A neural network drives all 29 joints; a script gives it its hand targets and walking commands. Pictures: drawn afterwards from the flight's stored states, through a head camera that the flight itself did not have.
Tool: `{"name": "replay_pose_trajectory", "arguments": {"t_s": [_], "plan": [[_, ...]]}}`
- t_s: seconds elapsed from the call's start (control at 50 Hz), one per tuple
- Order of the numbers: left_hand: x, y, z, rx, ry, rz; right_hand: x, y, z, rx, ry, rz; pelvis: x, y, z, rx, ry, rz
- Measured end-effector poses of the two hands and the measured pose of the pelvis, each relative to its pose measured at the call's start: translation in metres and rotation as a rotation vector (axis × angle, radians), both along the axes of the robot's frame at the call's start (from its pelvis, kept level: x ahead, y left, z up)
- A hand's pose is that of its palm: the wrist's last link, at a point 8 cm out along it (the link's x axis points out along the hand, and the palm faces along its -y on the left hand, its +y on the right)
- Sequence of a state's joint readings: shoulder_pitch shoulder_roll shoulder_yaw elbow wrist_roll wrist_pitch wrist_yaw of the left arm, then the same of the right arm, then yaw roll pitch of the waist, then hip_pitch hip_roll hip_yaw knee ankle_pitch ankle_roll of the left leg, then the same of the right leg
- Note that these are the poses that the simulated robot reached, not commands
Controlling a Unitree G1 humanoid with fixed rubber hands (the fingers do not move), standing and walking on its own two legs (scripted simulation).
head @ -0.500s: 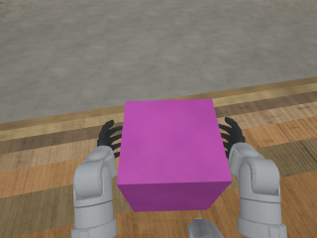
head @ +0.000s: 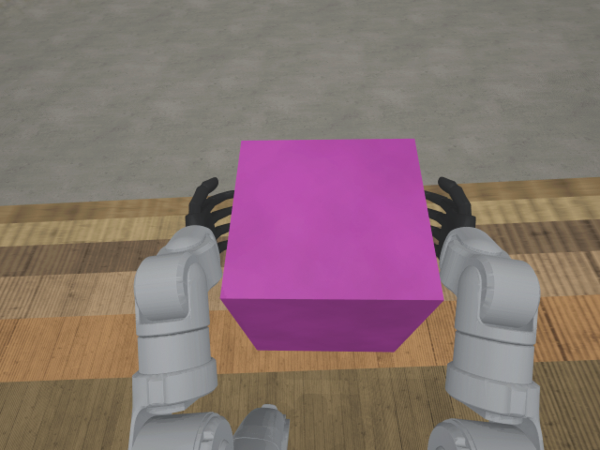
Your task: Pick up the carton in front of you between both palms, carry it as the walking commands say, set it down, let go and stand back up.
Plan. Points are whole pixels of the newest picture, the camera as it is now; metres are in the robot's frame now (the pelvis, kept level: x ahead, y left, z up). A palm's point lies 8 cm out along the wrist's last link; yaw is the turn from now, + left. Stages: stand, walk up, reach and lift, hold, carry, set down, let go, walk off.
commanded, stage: carry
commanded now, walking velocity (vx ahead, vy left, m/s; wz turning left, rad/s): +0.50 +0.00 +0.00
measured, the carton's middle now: (326, 257) +0.35 +0.02 +0.03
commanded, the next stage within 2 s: none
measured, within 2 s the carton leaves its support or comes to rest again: neither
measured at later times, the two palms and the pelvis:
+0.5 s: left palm (265, 169) +0.67 +0.17 -0.14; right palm (400, 184) +0.63 -0.13 -0.13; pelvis +0.33 +0.07 -0.22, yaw -2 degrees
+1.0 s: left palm (262, 136) +1.00 +0.25 -0.34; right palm (354, 135) +1.02 -0.05 -0.34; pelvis +0.70 +0.06 -0.42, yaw +0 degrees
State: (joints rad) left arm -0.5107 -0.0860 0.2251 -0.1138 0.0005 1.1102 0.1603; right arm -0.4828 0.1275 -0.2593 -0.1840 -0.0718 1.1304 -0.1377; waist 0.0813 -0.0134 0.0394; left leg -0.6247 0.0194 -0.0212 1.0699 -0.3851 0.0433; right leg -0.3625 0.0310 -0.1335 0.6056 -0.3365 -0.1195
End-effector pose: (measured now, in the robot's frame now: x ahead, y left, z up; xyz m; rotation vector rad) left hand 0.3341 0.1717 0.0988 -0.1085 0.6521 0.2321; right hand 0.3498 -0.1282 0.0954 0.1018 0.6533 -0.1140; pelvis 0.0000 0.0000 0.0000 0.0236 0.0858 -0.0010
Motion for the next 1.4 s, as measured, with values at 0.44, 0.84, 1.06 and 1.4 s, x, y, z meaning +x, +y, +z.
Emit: {"name": "replay_pose_trajectory", "arguments": {"t_s": [0.44,0.84,1.06,1.4], "plan": [[0.310,-0.011,-0.196,-0.003,0.022,-0.216,0.252,-0.009,-0.190,-0.056,0.027,-0.169,0.298,0.062,-0.207,-0.026,-0.083,-0.043],[0.554,0.077,-0.362,-0.010,-0.095,0.056,0.581,0.081,-0.344,-0.080,-0.102,0.119,0.590,0.050,-0.362,-0.024,-0.084,0.006],[0.726,0.074,-0.457,-0.005,-0.015,-0.027,0.713,0.075,-0.466,-0.032,-0.017,0.001,0.744,0.074,-0.446,-0.052,-0.069,0.009],[0.960,0.059,-0.630,-0.007,0.074,-0.129,0.928,0.059,-0.623,-0.019,0.085,-0.118,0.987,0.106,-0.571,-0.013,-0.050,-0.011]]}}
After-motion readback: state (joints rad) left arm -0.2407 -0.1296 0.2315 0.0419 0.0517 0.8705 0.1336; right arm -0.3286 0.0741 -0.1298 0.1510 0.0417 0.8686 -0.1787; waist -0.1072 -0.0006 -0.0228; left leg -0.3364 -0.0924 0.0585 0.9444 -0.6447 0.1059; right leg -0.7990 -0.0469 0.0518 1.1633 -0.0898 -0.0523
